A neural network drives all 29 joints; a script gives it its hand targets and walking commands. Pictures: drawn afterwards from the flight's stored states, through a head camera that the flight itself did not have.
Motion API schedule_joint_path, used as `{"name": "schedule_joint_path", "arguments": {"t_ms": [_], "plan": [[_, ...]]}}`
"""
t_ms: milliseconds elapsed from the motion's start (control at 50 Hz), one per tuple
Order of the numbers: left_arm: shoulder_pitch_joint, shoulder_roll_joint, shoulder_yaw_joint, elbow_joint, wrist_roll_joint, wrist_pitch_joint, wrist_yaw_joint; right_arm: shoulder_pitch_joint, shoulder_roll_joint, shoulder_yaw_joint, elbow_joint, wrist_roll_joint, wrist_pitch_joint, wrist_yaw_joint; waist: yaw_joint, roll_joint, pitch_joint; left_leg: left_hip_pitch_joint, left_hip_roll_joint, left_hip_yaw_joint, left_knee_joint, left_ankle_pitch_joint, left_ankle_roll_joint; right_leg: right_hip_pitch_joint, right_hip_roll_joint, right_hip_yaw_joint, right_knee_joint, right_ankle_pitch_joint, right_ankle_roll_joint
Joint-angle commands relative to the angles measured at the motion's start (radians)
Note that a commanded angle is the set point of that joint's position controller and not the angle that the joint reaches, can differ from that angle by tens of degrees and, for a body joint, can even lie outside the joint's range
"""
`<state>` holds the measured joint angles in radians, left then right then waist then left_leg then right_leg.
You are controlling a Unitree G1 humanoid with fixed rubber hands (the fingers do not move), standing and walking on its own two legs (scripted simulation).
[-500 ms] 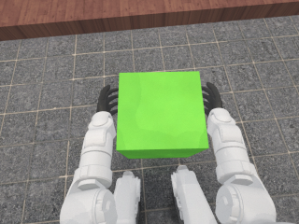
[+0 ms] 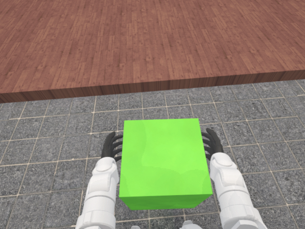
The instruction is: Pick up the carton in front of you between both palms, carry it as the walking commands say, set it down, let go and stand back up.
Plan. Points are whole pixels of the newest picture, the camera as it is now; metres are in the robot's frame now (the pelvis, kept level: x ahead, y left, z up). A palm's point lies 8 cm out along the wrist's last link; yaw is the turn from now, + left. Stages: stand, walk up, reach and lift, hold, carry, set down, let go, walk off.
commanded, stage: reach and lift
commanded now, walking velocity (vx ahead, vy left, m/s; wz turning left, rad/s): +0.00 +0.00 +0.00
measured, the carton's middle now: (161, 168) +0.32 -0.01 -0.09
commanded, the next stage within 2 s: hold in 1.32 s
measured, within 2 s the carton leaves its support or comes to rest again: neither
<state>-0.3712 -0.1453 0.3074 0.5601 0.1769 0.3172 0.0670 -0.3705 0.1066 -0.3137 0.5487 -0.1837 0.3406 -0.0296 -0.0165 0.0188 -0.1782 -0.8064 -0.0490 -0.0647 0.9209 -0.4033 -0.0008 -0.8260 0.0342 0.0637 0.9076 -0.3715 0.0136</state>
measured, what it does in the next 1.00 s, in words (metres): rises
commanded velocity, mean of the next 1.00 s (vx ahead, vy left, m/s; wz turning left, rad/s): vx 0.00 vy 0.00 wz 0.00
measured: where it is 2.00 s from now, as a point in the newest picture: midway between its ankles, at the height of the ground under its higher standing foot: outside the picture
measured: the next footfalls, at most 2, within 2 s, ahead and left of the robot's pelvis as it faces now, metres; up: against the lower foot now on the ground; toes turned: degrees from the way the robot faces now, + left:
none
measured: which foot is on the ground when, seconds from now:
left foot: down 0.00-1.00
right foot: down 0.00-1.00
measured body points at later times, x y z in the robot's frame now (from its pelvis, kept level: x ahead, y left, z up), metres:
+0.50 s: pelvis +0.00 +0.00 +0.05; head -0.03 -0.01 +0.50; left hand +0.31 +0.15 +0.07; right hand +0.31 -0.16 +0.07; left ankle +0.02 +0.12 -0.68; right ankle +0.03 -0.13 -0.68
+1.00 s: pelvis +0.01 +0.00 +0.06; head -0.01 -0.01 +0.51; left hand +0.32 +0.15 +0.08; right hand +0.32 -0.16 +0.08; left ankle +0.02 +0.12 -0.68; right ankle +0.03 -0.13 -0.68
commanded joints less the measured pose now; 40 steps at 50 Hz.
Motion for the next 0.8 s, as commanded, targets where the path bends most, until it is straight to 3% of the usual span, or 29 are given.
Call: {"name": "schedule_joint_path", "arguments": {"t_ms": [0, 220, 340, 440, 580, 780], "plan": [[-0.459, -1.022, -0.596, 0.002, -0.118, 0.021, -0.243, -0.463, 1.016, 0.594, -0.011, 0.123, 0.013, 0.236, -0.002, -0.021, -0.411, 0.301, -0.070, -0.037, -0.205, 0.327, 0.003, 0.417, 0.083, 0.023, -0.170, 0.338, -0.016], [-0.362, -1.016, -0.650, -0.141, -0.145, 0.183, -0.280, -0.374, 1.025, 0.660, -0.150, 0.156, 0.168, 0.253, 0.009, -0.016, -0.194, 0.575, -0.039, -0.035, -0.440, 0.395, 0.004, 0.680, 0.059, 0.022, -0.414, 0.392, -0.013], [-0.362, -0.972, -0.567, -0.135, -0.108, 0.262, -0.299, -0.367, 0.992, 0.579, -0.145, 0.114, 0.245, 0.262, 0.004, -0.013, -0.016, 0.614, -0.032, -0.026, -0.529, 0.260, 0.007, 0.702, 0.049, 0.015, -0.505, 0.256, -0.023], [-0.455, -0.972, -0.514, -0.111, -0.086, 0.265, -0.315, -0.455, 0.997, 0.523, -0.112, 0.090, 0.249, 0.278, 0.008, -0.008, 0.017, 0.603, -0.025, -0.016, -0.543, 0.161, 0.015, 0.707, 0.043, 0.006, -0.514, 0.165, -0.028], [-0.524, -0.984, -0.522, -0.132, -0.086, 0.257, -0.321, -0.530, 1.022, 0.546, -0.140, 0.098, 0.244, 0.283, 0.014, -0.017, -0.051, 0.625, -0.027, -0.008, -0.537, 0.170, 0.018, 0.751, 0.044, 0.006, -0.509, 0.176, -0.019], [-0.455, -0.954, -0.538, -0.177, -0.087, 0.276, -0.315, -0.458, 0.999, 0.561, -0.184, 0.101, 0.262, 0.273, 0.014, -0.017, -0.065, 0.682, -0.032, -0.009, -0.559, 0.273, 0.009, 0.796, 0.048, 0.007, -0.533, 0.277, -0.014]]}}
